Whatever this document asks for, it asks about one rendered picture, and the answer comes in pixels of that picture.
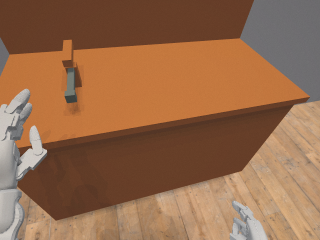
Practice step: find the tap lever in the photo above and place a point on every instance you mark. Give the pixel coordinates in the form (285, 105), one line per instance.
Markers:
(70, 93)

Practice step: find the counter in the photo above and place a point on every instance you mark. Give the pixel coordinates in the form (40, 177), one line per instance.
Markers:
(168, 95)

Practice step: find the right robot hand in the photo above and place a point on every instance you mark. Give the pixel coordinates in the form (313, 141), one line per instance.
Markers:
(252, 230)

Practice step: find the robot left forearm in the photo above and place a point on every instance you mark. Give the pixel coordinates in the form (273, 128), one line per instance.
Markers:
(12, 214)

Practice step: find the left robot hand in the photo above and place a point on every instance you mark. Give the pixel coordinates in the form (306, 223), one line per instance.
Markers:
(12, 118)

